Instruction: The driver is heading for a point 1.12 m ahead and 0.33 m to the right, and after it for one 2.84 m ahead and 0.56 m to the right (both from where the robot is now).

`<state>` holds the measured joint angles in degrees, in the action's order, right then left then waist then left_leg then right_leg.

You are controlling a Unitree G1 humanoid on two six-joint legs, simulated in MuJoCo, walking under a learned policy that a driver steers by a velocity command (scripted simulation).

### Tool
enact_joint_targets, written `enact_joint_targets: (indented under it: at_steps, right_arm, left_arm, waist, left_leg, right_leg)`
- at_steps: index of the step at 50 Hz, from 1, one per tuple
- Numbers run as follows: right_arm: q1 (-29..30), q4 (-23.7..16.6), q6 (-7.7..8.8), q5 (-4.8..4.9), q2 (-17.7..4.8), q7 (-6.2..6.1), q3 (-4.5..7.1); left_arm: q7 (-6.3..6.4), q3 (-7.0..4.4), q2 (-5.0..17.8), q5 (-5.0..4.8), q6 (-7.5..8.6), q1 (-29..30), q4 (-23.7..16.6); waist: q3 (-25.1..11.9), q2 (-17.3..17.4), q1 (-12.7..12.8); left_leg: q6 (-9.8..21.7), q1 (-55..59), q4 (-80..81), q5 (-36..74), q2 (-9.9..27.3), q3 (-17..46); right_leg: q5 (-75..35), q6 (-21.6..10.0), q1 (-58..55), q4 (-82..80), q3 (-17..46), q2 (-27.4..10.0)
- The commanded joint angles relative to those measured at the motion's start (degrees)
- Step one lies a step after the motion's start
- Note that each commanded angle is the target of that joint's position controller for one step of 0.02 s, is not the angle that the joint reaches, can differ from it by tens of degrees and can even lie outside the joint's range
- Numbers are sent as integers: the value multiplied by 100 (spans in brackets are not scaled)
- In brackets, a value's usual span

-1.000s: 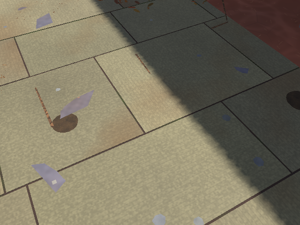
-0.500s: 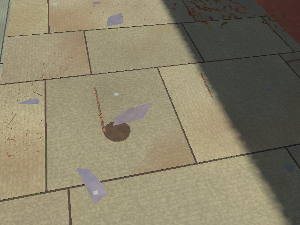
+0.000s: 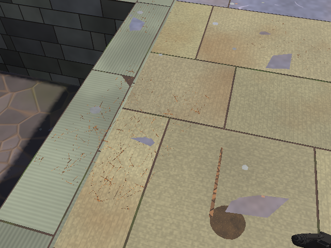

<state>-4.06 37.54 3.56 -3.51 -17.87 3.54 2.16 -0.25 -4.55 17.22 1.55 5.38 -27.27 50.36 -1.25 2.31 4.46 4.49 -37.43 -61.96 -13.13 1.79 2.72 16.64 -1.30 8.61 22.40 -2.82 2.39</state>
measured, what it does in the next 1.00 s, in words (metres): walks ahead, turning right: left foot, then right foot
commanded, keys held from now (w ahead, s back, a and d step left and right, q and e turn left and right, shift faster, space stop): w+e+shift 0.78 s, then w+q+shift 0.22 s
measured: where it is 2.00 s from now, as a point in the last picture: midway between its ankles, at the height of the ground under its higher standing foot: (271, 118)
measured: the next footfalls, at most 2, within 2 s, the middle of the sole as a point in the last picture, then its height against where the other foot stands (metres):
left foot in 0.16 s outside the picture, level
right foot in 0.60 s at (219, 206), level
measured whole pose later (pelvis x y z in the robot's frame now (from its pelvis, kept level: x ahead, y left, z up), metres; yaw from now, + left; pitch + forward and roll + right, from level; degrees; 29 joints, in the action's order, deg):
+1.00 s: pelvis +0.85 -0.22 -0.02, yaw -39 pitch +2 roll +0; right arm -0.5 36.5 3.6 -1.4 -15.0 2.0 -1.3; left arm -0.3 -2.7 18.0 0.7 6.1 -25.6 49.0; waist 2.6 0.5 5.9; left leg 4.6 -38.2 -30.3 5.7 2.6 -4.3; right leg 20.6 -9.3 -13.9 7.2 7.6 8.7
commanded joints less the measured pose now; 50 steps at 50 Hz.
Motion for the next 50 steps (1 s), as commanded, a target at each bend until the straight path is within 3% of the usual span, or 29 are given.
enact_joint_targets:
  at_steps: [1, 3, 5, 7, 8, 9, 10, 11, 12, 13, 15, 17, 19, 23, 26, 27, 29, 30, 31, 32, 33, 34, 35, 37, 40, 43, 46, 48, 50]
  right_arm:
    - [376, -622, 94, 46, 59, 134, -213]
    - [531, -604, 118, 140, -39, 172, -215]
    - [501, -549, 134, 153, -240, 65, -137]
    - [-619, -153, 179, 63, -515, -125, 31]
    - [-1531, 33, 213, -37, -758, -252, 149]
    - [-2629, 118, 232, -165, -1300, -376, 276]
    - [-2443, 43, 172, -142, -1503, -395, 323]
    - [-1790, 27, 142, -48, -1021, -391, 261]
    - [-1427, 21, 176, 32, -593, -365, 168]
    - [-1276, 102, 204, 31, -411, -331, 133]
    - [-1318, 305, 289, 141, -200, -334, 81]
    - [-1467, 537, 395, 258, -38, -302, 55]
    - [-1510, 676, 456, 262, 36, -294, 35]
    - [-1522, 875, 473, 233, -200, -378, 76]
    - [-1807, 935, 396, 210, -729, -477, 164]
    - [-1771, 908, 309, 183, -952, -531, 223]
    - [-1307, 712, 98, 113, -1247, -575, 318]
    - [-1314, 727, 54, 62, -1112, -499, 311]
    - [-1301, 502, 126, -27, -118, -398, 46]
    - [-1656, -213, 256, 160, -288, -362, 11]
    - [-1156, -225, 407, 104, -603, -373, -3]
    - [-980, -170, 453, 121, -704, -376, -3]
    - [-847, -154, 409, 37, -616, -396, -31]
    - [-983, -99, 141, -116, -501, -387, -79]
    - [-335, -418, -39, -78, -219, -303, -174]
    - [349, -543, 39, 82, 150, -156, -327]
    - [781, -535, 53, 242, 13, -149, -281]
    - [816, -509, 72, 241, -209, -167, -195]
    - [197, -313, 78, 260, -500, -179, -67]
  left_arm:
    - [-56, -3, 428, -72, 174, 771, -549]
    - [-116, -105, 857, -116, 188, 600, -539]
    - [-150, -119, 996, -141, 159, 348, -463]
    - [-149, -132, 1127, -161, 112, 108, -337]
    - [-145, -119, 1077, -189, 119, 181, -358]
    - [-120, 59, 289, -98, 130, 271, -555]
    - [-91, 109, 57, -423, 88, -154, -841]
    - [-54, 62, 342, -293, -18, 289, -779]
    - [-107, 60, 327, -184, -70, 641, -786]
    - [-162, 68, 242, -150, -127, 733, -742]
    - [-260, 82, 43, -39, -314, 747, -738]
    - [-325, 104, -68, 0, -452, 1230, -938]
    - [-395, 152, -112, 16, -479, 1700, -1180]
    - [-538, 262, -11, -18, -459, 2546, -1494]
    - [-553, 272, 180, -24, -446, 2560, -1506]
    - [-510, 223, 343, -43, -443, 2101, -1388]
    - [-371, -16, 830, -40, -422, 12, -807]
    - [-219, -183, 1099, -68, -443, -538, -537]
    - [-112, -268, 1507, -150, -514, 41, -574]
    - [-100, -366, 2018, -13, -566, 253, -894]
    - [-40, -372, 1723, -28, -579, 316, -999]
    - [12, -297, 1376, -44, -536, 468, -910]
    - [23, -246, 1211, -65, -454, 638, -847]
    - [45, -133, 960, -118, -274, 845, -862]
    - [3, -88, 873, -149, -80, 765, -811]
    - [-62, -28, 655, -239, 57, 399, -598]
    - [-84, -13, 755, -225, 159, -35, -382]
    - [-11, -12, 912, -103, 159, -82, -280]
    - [123, -51, 1149, 49, 86, 13, -232]
  waist:
    - [725, -492, -590]
    - [664, -539, -529]
    - [556, -463, -529]
    - [-287, -219, -1047]
    - [-813, -269, -1519]
    - [-1648, 777, -1759]
    - [-2141, 1594, -1327]
    - [-1083, 791, -1089]
    - [-445, 364, -975]
    - [-139, 192, -792]
    - [159, 437, -509]
    - [407, 324, -433]
    - [524, 291, -360]
    - [847, -33, -316]
    - [589, 113, -143]
    - [285, 293, 146]
    - [-752, 349, 1164]
    - [-896, -175, 1222]
    - [-326, -1577, 484]
    - [-1649, -1870, 66]
    - [-1250, -762, 250]
    - [-324, -83, -11]
    - [43, 309, -292]
    - [411, 466, -679]
    - [691, 282, -648]
    - [689, -46, -216]
    - [632, -268, 166]
    - [491, -444, 107]
    - [21, -833, -334]
  left_leg:
    - [-260, 527, 1684, 728, 290, -55]
    - [-285, 1749, 2065, 949, 2, -428]
    - [-251, 2049, 2527, 913, -120, -443]
    - [-154, 3557, 2988, 473, -495, -572]
    - [-75, 4939, 2859, 195, -1, -204]
    - [-24, 5992, 3167, -1972, 1722, 1711]
    - [296, 5940, 4664, -3400, 2672, 4443]
    - [320, 5162, 4837, -3492, 2335, 3954]
    - [296, 4479, 4692, -2429, 2074, 2889]
    - [238, 3967, 4755, -1380, 1808, 2144]
    - [114, 3376, 4950, -400, 1546, 1122]
    - [51, 3374, 5137, 624, 1437, 393]
    - [-16, 3335, 5269, 1597, 1275, -372]
    - [-234, 3228, 5597, 2707, 860, -1610]
    - [-357, 3777, 4833, 6023, 1002, -1899]
    - [-384, 3989, 4134, 6990, 1108, -1876]
    - [-227, 3481, 1392, 7231, 1296, -1635]
    - [-285, 2403, -704, 4138, 764, -1606]
    - [-415, 458, -2962, -1335, -209, -1400]
    - [-538, -1200, -3760, -1584, -472, -105]
    - [-489, -1625, -3288, -1044, -120, 279]
    - [-488, -1442, -2616, -664, 116, 276]
    - [-546, -1009, -2129, -640, 303, 251]
    - [-736, -235, -1427, -768, 542, 243]
    - [-870, 127, 74, -212, 655, -148]
    - [-545, 850, 1957, 1991, 475, -564]
    - [-152, 843, 2827, 2747, 220, -815]
    - [82, 772, 3182, 2256, -70, -965]
    - [269, 1268, 3153, 1354, -502, -1011]
  right_leg:
    - [-324, -962, 1231, -1798, 1463, -1133]
    - [-1129, -947, 1621, -2030, 1364, -1213]
    - [-2133, -878, 967, -1571, 1320, -1310]
    - [-3854, -702, 595, 510, 936, -951]
    - [-3142, -615, 1506, 2067, 889, -665]
    - [369, -559, 2497, 4265, 720, -266]
    - [960, -581, 3462, 5589, 789, -4]
    - [290, -595, 3918, 5874, 758, -399]
    - [-102, -560, 3951, 5601, 698, -599]
    - [-232, -479, 3759, 5400, 698, -741]
    - [-248, -370, 3534, 5187, 672, -930]
    - [-449, -344, 3856, 5111, 594, -1003]
    - [-1002, -362, 3967, 4767, 413, -971]
    - [-1939, -597, 3236, 2977, -331, -681]
    - [-1813, -908, 2110, 2162, -931, -79]
    - [-1513, -984, 1609, 2130, -973, 122]
    - [-890, -1289, -607, 1954, -553, 352]
    - [-416, -1436, -1783, 1631, -56, 281]
    - [-1051, -1606, -1990, 1659, 1532, -578]
    - [-174, -2774, -3564, 268, 4488, -1530]
    - [920, -2573, -3160, -778, 5108, -1734]
    - [877, -2297, -2088, -1003, 4704, -1588]
    - [325, -2116, -1190, -997, 4202, -1344]
    - [-620, -1995, 189, -1032, 3328, -880]
    - [-1257, -1850, 1097, -1306, 2455, -399]
    - [-2693, -1259, 1022, -1445, 1575, -78]
    - [-3785, -897, -228, -1708, 1351, -430]
    - [-5293, -698, -1259, -1396, 1050, -637]
    - [-7271, -506, -1952, -493, 797, -948]
Over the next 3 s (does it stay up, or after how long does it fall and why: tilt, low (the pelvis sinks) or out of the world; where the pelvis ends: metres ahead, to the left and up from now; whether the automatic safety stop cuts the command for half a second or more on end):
stays up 1.23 -0.41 0.01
